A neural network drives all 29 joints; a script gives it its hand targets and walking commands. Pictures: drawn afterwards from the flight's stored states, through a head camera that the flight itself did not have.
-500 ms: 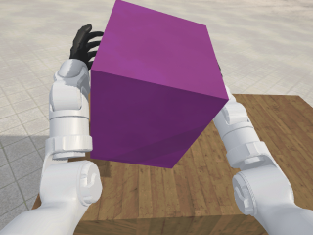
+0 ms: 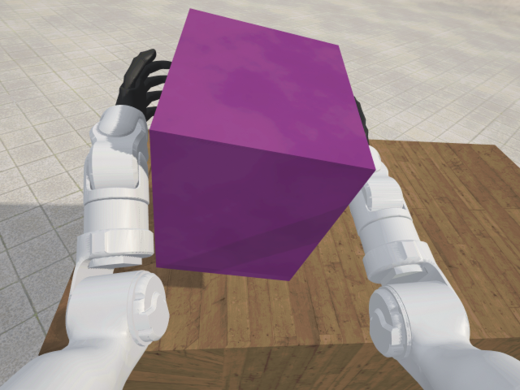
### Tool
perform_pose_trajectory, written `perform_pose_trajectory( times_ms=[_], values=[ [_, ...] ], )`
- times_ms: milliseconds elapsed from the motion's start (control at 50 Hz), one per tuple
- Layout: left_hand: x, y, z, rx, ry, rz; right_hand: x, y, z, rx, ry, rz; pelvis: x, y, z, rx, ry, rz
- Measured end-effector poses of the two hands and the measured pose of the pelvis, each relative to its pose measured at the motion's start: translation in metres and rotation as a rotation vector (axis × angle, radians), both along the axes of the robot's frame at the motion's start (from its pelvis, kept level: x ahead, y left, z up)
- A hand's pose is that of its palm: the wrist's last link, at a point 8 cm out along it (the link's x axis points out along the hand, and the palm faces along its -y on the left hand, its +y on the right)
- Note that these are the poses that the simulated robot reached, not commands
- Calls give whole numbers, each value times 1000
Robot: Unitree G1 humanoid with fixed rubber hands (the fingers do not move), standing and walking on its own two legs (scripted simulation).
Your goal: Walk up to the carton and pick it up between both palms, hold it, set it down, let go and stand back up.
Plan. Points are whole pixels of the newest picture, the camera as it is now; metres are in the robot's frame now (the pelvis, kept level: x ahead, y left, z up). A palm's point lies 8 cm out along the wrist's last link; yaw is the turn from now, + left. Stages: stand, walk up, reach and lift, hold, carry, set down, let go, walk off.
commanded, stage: set down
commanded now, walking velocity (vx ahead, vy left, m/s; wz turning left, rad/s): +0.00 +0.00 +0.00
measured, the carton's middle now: (244, 159) +0.40 +0.01 +0.18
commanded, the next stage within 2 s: none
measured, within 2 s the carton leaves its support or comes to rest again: neither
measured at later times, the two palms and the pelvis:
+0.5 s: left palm (141, 131) +0.41 +0.16 +0.22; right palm (351, 164) +0.38 -0.15 +0.19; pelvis +0.00 +0.00 +0.00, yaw +0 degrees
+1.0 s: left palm (154, 146) +0.43 +0.15 +0.18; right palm (347, 180) +0.39 -0.16 +0.15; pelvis +0.01 +0.00 +0.00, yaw +0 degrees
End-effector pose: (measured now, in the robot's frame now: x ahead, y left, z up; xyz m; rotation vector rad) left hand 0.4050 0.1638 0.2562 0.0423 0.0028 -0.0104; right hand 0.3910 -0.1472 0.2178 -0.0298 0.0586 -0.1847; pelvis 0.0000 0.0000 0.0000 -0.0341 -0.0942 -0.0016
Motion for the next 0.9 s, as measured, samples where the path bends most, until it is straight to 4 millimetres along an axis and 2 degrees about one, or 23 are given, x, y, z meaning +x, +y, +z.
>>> perform_pose_trajectory(
  times_ms=[240,460,660,900],
  values=[
    [3,3,-26,-28,16,-13,-1,2,-21,-24,12,-12,5,1,0,-2,6,0],
    [1,-1,-29,-36,2,-29,-7,-1,-25,3,-11,-32,2,2,0,-2,3,0],
    [14,-9,-62,-22,91,-56,-5,-9,-52,4,43,-62,3,1,0,-2,4,0],
    [25,-11,-69,-19,80,-70,3,-11,-58,-6,33,-72,11,1,0,-1,15,-1]
  ],
)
